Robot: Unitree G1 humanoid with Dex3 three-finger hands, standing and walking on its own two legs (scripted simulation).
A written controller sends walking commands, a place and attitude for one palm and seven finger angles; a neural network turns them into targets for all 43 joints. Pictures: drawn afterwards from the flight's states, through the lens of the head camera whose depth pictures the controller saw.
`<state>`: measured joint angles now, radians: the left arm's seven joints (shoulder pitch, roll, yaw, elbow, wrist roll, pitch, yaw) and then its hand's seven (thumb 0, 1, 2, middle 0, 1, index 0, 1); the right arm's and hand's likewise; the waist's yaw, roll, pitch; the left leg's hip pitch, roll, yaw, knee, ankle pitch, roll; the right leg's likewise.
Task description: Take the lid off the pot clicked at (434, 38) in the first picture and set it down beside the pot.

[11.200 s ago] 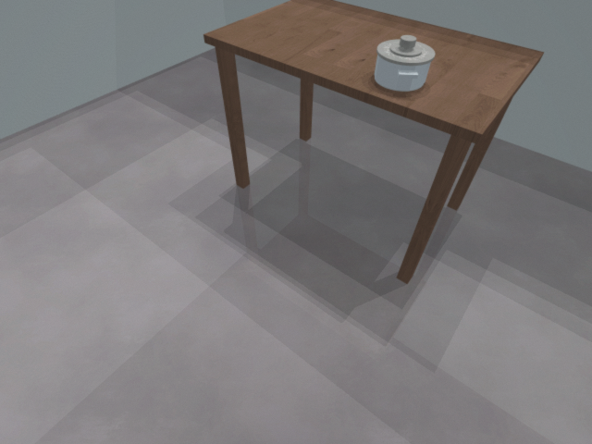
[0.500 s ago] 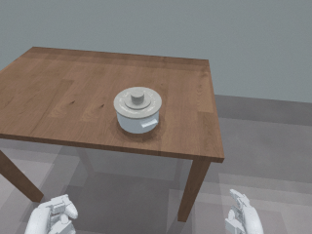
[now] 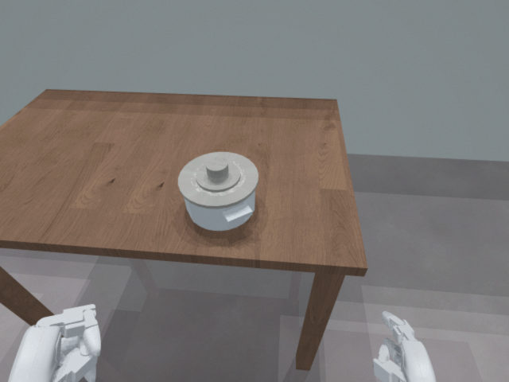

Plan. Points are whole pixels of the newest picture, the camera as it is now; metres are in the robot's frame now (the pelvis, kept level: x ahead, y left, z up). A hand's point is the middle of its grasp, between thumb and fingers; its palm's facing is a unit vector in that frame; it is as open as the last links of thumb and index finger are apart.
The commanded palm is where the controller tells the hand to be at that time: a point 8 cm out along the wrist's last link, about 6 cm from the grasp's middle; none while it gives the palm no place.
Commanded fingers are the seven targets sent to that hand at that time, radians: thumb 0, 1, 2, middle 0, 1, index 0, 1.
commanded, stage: raise the hand higher, near the body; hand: left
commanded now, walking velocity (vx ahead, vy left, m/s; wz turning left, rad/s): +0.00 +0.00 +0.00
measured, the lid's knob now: (217, 167) +0.48 +0.14 +0.08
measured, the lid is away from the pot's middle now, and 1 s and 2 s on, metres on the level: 0.00 0.00 0.00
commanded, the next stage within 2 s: reach forward and open the fingers in 0.36 s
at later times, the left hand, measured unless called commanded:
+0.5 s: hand (88, 302) +0.17 +0.23 +0.12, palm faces +0.30 -0.82 -0.49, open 3.1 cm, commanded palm +0.13 +0.27 +0.14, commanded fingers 0.00 0.82 0.92 -1.26 -1.39 -1.26 -1.39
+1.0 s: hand (69, 286) +0.19 +0.27 +0.11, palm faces -0.18 -0.04 -0.98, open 4.6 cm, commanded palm +0.18 +0.27 +0.17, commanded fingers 0.00 0.05 1.32 -0.98 -0.51 -0.98 -0.51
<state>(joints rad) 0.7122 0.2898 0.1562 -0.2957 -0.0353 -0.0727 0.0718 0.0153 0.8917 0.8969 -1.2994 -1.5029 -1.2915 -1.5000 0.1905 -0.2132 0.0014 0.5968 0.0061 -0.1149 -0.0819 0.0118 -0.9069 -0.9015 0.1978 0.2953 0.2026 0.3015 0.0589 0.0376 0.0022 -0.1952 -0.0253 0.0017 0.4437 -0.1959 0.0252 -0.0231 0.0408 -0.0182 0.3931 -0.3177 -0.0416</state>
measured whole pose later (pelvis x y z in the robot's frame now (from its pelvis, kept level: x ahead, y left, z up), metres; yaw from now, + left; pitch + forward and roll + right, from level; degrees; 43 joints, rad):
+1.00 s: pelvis -0.03 +0.01 +0.00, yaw +1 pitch -2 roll -1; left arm 0.21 0.70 0.05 -0.26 0.74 0.04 -0.24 0.00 0.31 1.20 -1.11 -0.85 -1.10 -0.84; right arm 0.07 -0.27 0.03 0.56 0.04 0.11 -0.04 0.01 -0.91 -0.90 0.20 0.29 0.20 0.30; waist 0.06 0.12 0.01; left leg -0.29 -0.03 -0.02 0.49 -0.16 0.04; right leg -0.11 0.04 -0.05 0.45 -0.30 -0.03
